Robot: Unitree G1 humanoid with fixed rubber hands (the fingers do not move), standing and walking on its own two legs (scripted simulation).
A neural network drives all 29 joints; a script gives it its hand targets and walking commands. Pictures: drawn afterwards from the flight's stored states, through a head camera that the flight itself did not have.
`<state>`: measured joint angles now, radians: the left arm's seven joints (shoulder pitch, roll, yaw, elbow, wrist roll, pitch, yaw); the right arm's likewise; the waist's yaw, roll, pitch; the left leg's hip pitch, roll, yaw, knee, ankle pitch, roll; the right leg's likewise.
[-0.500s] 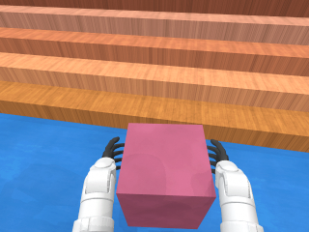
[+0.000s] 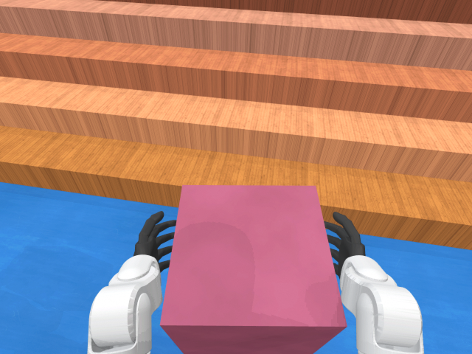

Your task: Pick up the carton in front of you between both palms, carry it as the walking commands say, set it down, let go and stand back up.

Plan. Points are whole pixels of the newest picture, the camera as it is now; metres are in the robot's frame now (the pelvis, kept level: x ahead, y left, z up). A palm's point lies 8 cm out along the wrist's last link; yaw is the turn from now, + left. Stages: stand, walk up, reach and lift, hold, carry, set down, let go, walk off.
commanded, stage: carry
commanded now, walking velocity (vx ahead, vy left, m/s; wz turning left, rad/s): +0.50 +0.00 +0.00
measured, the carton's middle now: (247, 278) +0.26 +0.01 +0.02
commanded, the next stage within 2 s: none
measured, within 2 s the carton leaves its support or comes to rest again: neither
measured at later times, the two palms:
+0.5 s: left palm (200, 150) +0.50 +0.12 +0.10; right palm (338, 147) +0.53 -0.18 +0.10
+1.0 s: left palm (211, 57) +0.94 +0.15 +0.13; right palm (306, 61) +0.93 -0.15 +0.13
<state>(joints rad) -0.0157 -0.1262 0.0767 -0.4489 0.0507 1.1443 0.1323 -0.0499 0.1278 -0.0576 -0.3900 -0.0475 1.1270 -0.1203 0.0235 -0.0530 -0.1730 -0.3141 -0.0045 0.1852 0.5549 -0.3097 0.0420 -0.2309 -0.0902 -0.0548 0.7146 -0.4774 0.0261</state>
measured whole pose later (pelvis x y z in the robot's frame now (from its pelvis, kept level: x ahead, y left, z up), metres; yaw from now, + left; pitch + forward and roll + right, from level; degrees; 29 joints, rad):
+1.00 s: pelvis +0.60 +0.01 +0.01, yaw +0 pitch +5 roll -1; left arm -0.47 -0.10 0.23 -0.32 -0.02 1.21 0.19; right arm -0.46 0.10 -0.21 -0.29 0.04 1.18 -0.21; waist -0.06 -0.02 0.01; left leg -0.40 0.00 0.20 0.51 -0.21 0.10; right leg -0.54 -0.05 -0.02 1.21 -0.34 -0.07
